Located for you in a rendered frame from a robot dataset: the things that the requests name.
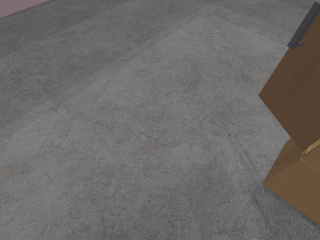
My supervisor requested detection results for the handle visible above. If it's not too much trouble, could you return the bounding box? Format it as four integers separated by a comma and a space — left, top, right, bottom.
287, 1, 320, 49

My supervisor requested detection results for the cupboard door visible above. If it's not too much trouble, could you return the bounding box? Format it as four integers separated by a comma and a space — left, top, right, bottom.
258, 12, 320, 151

